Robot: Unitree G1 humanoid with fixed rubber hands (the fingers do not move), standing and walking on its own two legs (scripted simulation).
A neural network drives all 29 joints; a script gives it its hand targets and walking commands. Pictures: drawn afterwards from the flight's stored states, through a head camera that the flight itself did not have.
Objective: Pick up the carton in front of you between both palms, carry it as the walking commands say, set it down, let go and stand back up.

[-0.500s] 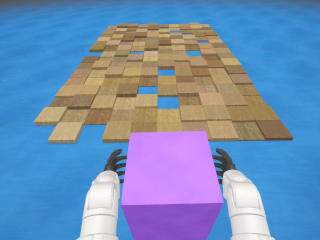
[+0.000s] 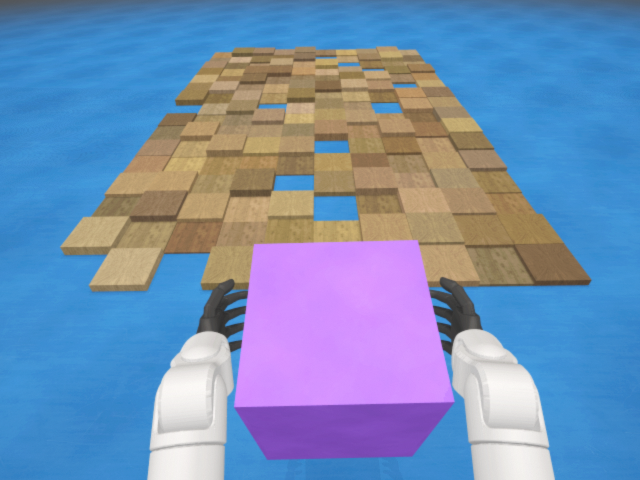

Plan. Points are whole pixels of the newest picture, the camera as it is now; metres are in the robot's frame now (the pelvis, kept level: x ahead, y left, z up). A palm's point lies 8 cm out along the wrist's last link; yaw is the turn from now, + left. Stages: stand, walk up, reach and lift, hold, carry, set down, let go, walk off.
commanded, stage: carry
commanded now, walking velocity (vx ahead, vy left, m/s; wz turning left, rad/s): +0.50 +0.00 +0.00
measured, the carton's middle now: (337, 356) +0.31 +0.00 +0.01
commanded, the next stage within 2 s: none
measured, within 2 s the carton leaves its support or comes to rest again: neither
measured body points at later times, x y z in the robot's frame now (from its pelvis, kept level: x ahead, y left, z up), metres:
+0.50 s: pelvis +0.24 +0.00 +0.01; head +0.23 +0.00 +0.46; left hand +0.49 +0.14 +0.09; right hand +0.46 -0.17 +0.09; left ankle +0.15 +0.08 -0.73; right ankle +0.23 -0.12 -0.68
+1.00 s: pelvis +0.55 -0.05 +0.02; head +0.54 -0.06 +0.47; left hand +0.77 +0.12 +0.09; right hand +0.79 -0.19 +0.08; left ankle +0.65 +0.11 -0.68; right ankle +0.48 -0.12 -0.73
